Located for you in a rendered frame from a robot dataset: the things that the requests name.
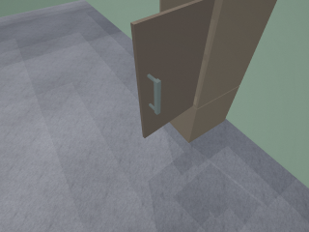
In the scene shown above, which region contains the cupboard door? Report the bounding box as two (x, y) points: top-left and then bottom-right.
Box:
(130, 0), (215, 138)

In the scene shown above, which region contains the handle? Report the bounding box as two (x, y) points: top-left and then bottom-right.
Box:
(147, 74), (161, 115)

